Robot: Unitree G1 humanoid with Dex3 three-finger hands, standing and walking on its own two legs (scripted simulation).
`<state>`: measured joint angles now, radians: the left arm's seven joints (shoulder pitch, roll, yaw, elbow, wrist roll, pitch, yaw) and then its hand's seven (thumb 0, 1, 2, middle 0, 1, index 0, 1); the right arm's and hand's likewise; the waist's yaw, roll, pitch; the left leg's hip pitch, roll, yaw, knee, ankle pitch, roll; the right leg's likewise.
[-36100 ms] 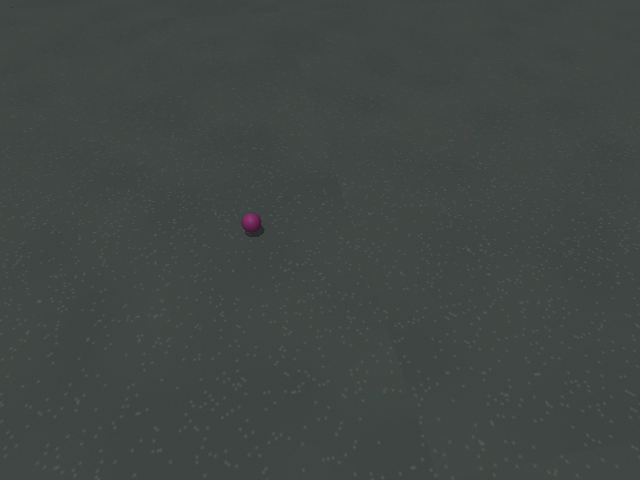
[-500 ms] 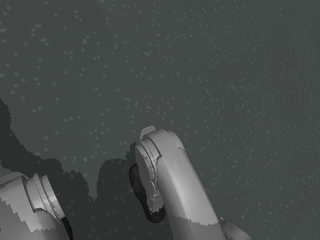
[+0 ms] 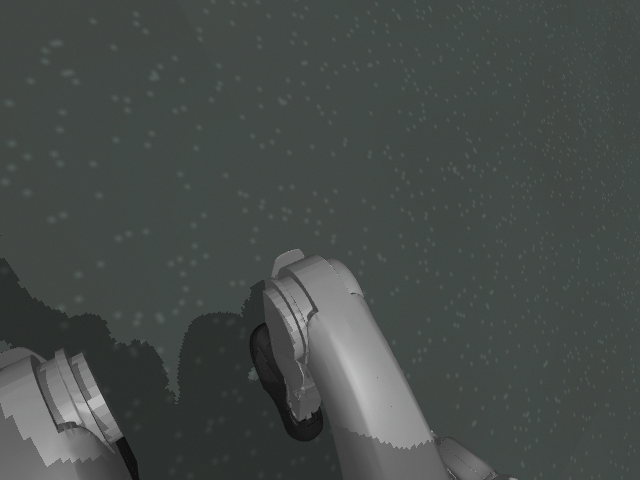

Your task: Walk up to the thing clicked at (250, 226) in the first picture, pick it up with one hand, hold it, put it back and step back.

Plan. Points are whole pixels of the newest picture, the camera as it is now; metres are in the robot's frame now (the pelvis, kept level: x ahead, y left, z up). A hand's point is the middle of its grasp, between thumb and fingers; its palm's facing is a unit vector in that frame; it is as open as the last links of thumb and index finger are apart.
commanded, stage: close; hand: left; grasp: from above
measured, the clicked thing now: out of the picture +0.47 +0.29 -0.26
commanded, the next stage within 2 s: settle in 0.90 s
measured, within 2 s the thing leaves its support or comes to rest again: leaves its support in 1.30 s
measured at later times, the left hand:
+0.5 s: hand out of the picture +0.45 +0.28 -0.24, palm faces -0.44 -0.16 -0.88, open 10.9 cm
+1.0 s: hand out of the picture +0.46 +0.28 -0.24, palm faces -0.44 -0.15 -0.89, open 10.8 cm
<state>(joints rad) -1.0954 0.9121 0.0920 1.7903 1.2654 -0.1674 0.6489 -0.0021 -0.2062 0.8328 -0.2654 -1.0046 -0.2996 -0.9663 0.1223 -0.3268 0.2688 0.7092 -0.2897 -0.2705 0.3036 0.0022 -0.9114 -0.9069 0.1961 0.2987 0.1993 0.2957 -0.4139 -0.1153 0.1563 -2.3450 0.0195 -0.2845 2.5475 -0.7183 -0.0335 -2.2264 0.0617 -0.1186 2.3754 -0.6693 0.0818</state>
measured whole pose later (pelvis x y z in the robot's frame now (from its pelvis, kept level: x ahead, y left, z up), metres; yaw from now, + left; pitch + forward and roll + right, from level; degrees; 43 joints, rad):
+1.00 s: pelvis +0.00 +0.00 +0.01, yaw +0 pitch +28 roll -14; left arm -1.11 0.93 0.06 1.79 1.24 -0.16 0.64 0.01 -0.08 0.60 -0.55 -0.82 -0.54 -0.76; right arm 0.13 -0.33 0.28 0.67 -0.28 -0.26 0.29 0.00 -0.91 -0.91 0.20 0.30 0.20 0.30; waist -0.42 -0.12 0.17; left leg -2.33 0.03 -0.28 2.52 -0.71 -0.03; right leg -2.21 0.06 -0.12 2.35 -0.66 0.09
